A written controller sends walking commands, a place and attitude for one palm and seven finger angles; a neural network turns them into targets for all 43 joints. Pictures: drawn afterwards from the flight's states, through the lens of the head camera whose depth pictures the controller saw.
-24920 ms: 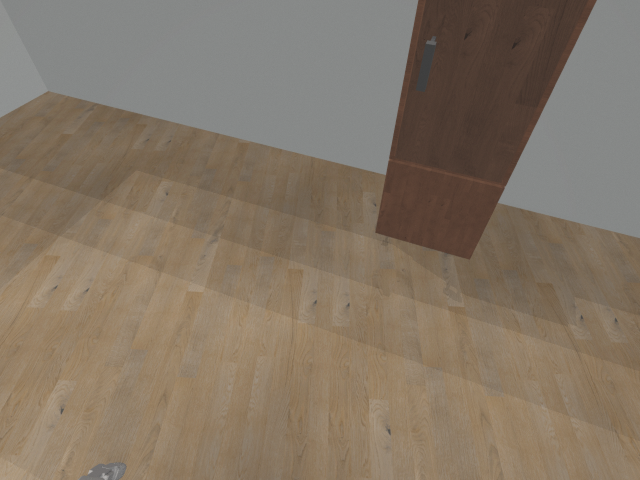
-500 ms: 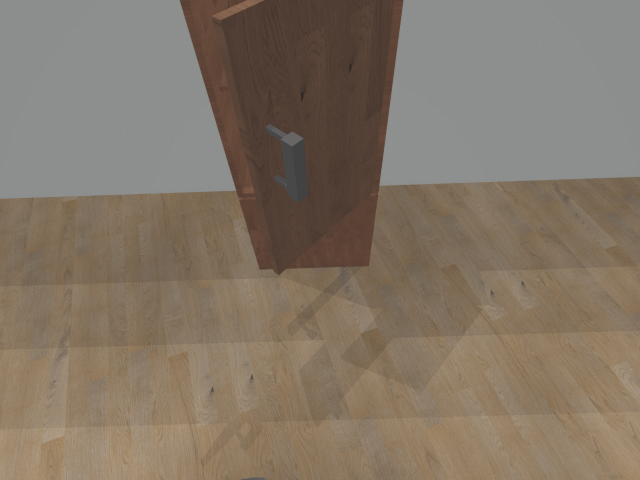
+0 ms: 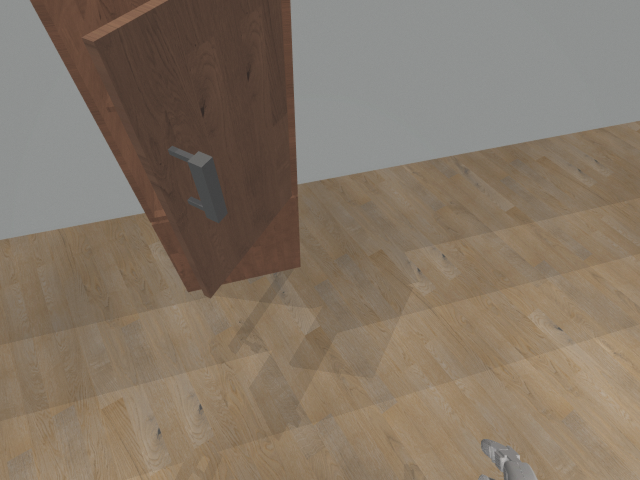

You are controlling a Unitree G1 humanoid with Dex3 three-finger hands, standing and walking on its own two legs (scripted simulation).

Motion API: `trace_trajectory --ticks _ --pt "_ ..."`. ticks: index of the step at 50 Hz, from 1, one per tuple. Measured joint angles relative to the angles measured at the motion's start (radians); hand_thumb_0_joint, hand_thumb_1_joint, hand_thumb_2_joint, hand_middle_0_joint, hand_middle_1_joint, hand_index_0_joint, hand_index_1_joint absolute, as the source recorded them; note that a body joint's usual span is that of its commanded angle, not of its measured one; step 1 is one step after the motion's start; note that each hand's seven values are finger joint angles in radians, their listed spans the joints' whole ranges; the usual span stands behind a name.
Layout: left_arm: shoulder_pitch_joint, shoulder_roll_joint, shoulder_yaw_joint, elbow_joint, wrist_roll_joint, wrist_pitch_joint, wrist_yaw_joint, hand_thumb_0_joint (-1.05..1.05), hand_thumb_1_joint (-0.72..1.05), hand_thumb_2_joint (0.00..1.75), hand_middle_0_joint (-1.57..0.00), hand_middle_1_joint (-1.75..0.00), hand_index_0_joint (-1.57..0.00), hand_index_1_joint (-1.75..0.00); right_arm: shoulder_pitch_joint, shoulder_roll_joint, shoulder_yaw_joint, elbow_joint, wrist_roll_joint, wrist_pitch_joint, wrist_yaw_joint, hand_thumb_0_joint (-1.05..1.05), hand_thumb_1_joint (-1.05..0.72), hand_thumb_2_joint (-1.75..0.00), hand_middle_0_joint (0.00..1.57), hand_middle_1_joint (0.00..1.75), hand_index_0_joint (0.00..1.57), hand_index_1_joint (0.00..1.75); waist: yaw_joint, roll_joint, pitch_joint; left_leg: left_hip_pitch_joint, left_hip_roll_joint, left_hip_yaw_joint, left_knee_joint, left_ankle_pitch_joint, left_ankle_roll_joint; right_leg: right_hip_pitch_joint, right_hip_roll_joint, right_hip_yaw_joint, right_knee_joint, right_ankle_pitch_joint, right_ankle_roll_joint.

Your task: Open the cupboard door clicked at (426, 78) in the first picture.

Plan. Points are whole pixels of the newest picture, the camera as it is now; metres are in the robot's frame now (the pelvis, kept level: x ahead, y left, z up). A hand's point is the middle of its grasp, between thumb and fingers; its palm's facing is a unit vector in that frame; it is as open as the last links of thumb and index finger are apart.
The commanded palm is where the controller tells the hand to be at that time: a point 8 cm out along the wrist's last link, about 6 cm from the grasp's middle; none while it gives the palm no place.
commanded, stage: walk to a spot facing it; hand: left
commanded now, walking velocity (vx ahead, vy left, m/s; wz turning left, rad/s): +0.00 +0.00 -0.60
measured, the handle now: (197, 184) +0.52 +0.25 +0.01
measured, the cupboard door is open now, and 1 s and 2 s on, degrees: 46 46 46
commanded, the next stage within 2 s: none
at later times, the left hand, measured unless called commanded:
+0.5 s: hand (231, 446) +0.17 +0.15 -0.16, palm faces -0.32 -0.91 -0.24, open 7.4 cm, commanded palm none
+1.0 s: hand (303, 408) +0.23 +0.05 -0.15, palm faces -0.57 -0.78 -0.26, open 7.4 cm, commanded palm none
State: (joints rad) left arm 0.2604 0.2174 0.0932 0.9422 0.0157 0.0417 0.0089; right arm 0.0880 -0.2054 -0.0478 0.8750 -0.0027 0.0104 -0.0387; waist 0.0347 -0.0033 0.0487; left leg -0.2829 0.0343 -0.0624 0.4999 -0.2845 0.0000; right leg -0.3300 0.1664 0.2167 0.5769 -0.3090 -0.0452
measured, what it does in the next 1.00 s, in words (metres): steps on the spot, turning right: right foot, then left foot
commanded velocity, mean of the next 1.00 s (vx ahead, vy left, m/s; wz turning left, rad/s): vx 0.07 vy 0.00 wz -0.60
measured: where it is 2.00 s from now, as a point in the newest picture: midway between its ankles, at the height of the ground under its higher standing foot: (465, 454)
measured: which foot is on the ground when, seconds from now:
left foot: down 0.00-0.24, up 0.26-0.52, down 0.54-0.84, up 0.86-1.00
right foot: up 0.00-0.24, down 0.26-0.54, up 0.56-0.82, down 0.84-1.00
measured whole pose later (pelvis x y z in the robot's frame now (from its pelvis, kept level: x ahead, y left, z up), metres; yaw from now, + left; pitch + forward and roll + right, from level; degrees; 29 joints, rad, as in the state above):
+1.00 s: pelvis +0.04 -0.07 +0.00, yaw -37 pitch +1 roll +1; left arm 0.19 0.22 0.07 0.91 0.02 0.00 -0.01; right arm 0.21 -0.24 -0.06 0.93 -0.02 0.05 0.00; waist -0.01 0.02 0.10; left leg -0.47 0.10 0.06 1.03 -0.44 -0.07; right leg -0.25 0.03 0.01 0.53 -0.30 -0.04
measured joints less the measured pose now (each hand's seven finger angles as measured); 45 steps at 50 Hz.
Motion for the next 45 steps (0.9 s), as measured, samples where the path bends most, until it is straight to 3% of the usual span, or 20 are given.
trace_trajectory --ticks 2,5,7,11,13,15,18,21,26,27,30,32,34,36,39,42,45 --pt "-0.03 0.027 0.006 -0.006 0.004 0.004 -0.011 0.01 0.91 0.9 -0.2 -0.3 -0.2 -0.3 0.009 0.012 0.005 0.0 -0.015 -0.004 -0.004 0.0 -0.9 -0.9 0.21 0.3 0.2 0.3 0.003 -0.026 0.018 -0.004 -0.002 0.023 0.035 -0.013 -0.013 -0.077 -0.039 -0.071 0.199 -0.146 0.037" --pt "-0.071 0.054 0.016 -0.022 0.007 0.005 -0.024 0.01 0.91 0.9 -0.2 -0.29 -0.2 -0.3 0.045 0.019 0.019 -0.001 -0.03 -0.003 -0.001 0.0 -0.9 -0.9 0.21 0.3 0.2 0.3 0.008 -0.034 0.041 0.026 0.02 0.051 0.021 -0.022 -0.042 -0.164 -0.095 -0.166 0.432 -0.195 0.072" --pt "-0.09 0.056 0.013 -0.039 0.005 0.005 -0.033 0.01 0.91 0.9 -0.2 -0.29 -0.2 -0.3 0.064 0.012 0.019 0.002 -0.035 0.001 0.0 0.0 -0.9 -0.9 0.21 0.3 0.2 0.3 0.007 -0.014 0.055 0.046 0.046 0.07 0.013 -0.024 -0.051 -0.169 -0.13 -0.214 0.42 -0.191 0.077" --pt "-0.104 0.058 0.002 -0.065 0.003 -0.004 -0.047 0.01 0.91 0.9 -0.2 -0.29 -0.2 -0.3 0.099 -0.013 0.011 0.009 -0.032 0.01 0.009 0.0 -0.9 -0.9 0.21 0.3 0.21 0.3 -0.009 0.029 0.069 0.063 0.101 0.123 0.071 -0.076 -0.074 -0.085 -0.159 -0.272 0.18 -0.082 0.062" --pt "-0.1 0.073 -0.003 -0.08 0.005 -0.017 -0.048 0.01 0.91 0.9 -0.2 -0.29 -0.2 -0.3 0.124 -0.025 0.004 0.008 -0.023 0.018 0.015 0.0 -0.9 -0.9 0.21 0.3 0.21 0.3 -0.018 0.016 0.059 0.023 0.107 0.152 0.188 -0.13 -0.079 -0.034 -0.171 -0.259 0.059 0.049 0.028" --pt "-0.117 0.061 -0.008 -0.074 0.005 -0.025 -0.032 0.01 0.91 0.9 -0.2 -0.29 -0.2 -0.3 0.112 -0.051 -0.006 0.023 -0.012 0.039 0.012 0.0 -0.9 -0.9 0.21 0.3 0.21 0.3 -0.028 0.034 0.081 -0.054 0.093 0.109 0.397 -0.243 -0.067 -0.051 -0.152 -0.245 0.111 0.01 0.008" --pt "-0.12 0.043 -0.016 -0.073 0.009 -0.013 -0.013 0.01 0.91 0.9 -0.2 -0.29 -0.2 -0.3 0.095 -0.069 -0.015 0.041 -0.007 0.054 0.009 0.0 -0.9 -0.9 0.21 0.3 0.2 0.3 -0.035 0.026 0.093 -0.143 0.053 0.089 0.57 -0.255 -0.059 -0.039 -0.138 -0.209 0.091 0.002 0.008" --pt "-0.112 0.033 -0.023 -0.063 0.014 -0.002 -0.007 0.01 0.91 0.9 -0.2 -0.29 -0.2 -0.3 0.091 -0.064 -0.015 0.033 -0.006 0.049 0.013 0.0 -0.91 -0.9 0.2 0.3 0.2 0.3 -0.042 -0.003 0.082 -0.161 0.029 0.104 0.503 -0.208 -0.058 -0.023 -0.131 -0.165 0.038 0.037 0.012" --pt "-0.103 0.023 -0.028 -0.051 0.01 0.012 -0.015 0.01 0.91 0.9 -0.2 -0.3 -0.2 -0.3 0.113 -0.041 -0.004 0.014 -0.004 0.022 0.016 0.0 -0.91 -0.9 0.2 0.3 0.2 0.3 -0.051 -0.032 0.049 -0.07 0.001 0.111 0.18 -0.087 -0.046 -0.026 -0.105 -0.107 0.016 0.051 0.029" --pt "-0.099 0.018 -0.028 -0.054 0.005 0.016 -0.017 0.01 0.9 0.9 -0.2 -0.3 -0.2 -0.3 0.127 -0.043 0.0 0.008 -0.007 0.012 0.016 0.0 -0.91 -0.9 0.2 0.3 0.2 0.3 -0.054 -0.021 0.034 -0.047 0.01 0.101 0.098 -0.042 -0.027 -0.042 -0.089 -0.106 0.033 0.039 0.031" --pt "-0.114 0.026 -0.022 -0.046 0.004 0.024 -0.029 0.01 0.91 0.9 -0.2 -0.3 -0.2 -0.3 0.15 -0.018 0.015 0.016 -0.025 -0.004 0.01 0.0 -0.91 -0.9 0.2 0.3 0.2 0.3 -0.056 -0.033 0.033 -0.043 0.031 0.128 0.109 -0.016 -0.006 -0.123 -0.093 -0.147 0.268 -0.156 0.047" --pt "-0.125 0.03 -0.015 -0.045 0.007 0.022 -0.038 0.01 0.91 0.9 -0.2 -0.3 -0.2 -0.3 0.173 -0.002 0.024 0.024 -0.031 -0.007 0.009 0.0 -0.9 -0.9 0.2 0.3 0.2 0.3 -0.053 -0.033 0.031 -0.016 0.05 0.143 0.074 -0.02 -0.012 -0.164 -0.113 -0.191 0.42 -0.175 0.063" --pt "-0.136 0.029 -0.012 -0.05 0.005 0.019 -0.044 0.01 0.91 0.9 -0.2 -0.29 -0.2 -0.3 0.19 0.008 0.029 0.033 -0.034 -0.007 0.008 0.0 -0.9 -0.9 0.21 0.3 0.2 0.3 -0.046 -0.024 0.033 0.012 0.069 0.16 0.031 -0.007 -0.021 -0.172 -0.141 -0.23 0.461 -0.164 0.075" --pt "-0.142 0.025 -0.012 -0.057 0.004 0.016 -0.047 0.01 0.91 0.9 -0.2 -0.29 -0.2 -0.3 0.198 0.012 0.029 0.039 -0.036 -0.006 0.008 0.0 -0.9 -0.9 0.21 0.3 0.2 0.3 -0.045 -0.008 0.039 0.033 0.092 0.181 0.009 0.0 -0.03 -0.149 -0.162 -0.261 0.402 -0.156 0.078" --pt "-0.149 0.023 -0.015 -0.06 0.002 0.01 -0.049 0.01 0.91 0.9 -0.2 -0.29 -0.2 -0.3 0.203 0.01 0.023 0.042 -0.034 -0.005 0.013 0.0 -0.9 -0.9 0.21 0.3 0.21 0.3 -0.053 0.014 0.047 0.049 0.123 0.218 0.021 -0.018 -0.049 -0.083 -0.173 -0.289 0.243 -0.136 0.068" --pt "-0.14 0.034 -0.021 -0.069 0.004 -0.005 -0.049 0.01 0.91 0.9 -0.2 -0.29 -0.2 -0.3 0.223 0.003 0.014 0.037 -0.024 0.003 0.021 0.0 -0.9 -0.9 0.21 0.3 0.21 0.3 -0.061 0.012 0.037 0.029 0.143 0.257 0.12 -0.075 -0.071 0.025 -0.183 -0.291 0.008 0.006 0.032" --pt "-0.14 0.016 -0.023 -0.056 0.001 -0.024 -0.031 0.01 0.91 0.9 -0.2 -0.29 -0.2 -0.3 0.186 -0.025 -0.001 0.058 -0.015 0.04 0.023 0.0 -0.9 -0.9 0.21 0.3 0.21 0.3 -0.058 0.044 0.055 -0.08 0.12 0.16 0.409 -0.249 -0.067 0.015 -0.156 -0.271 0.052 -0.03 0.007"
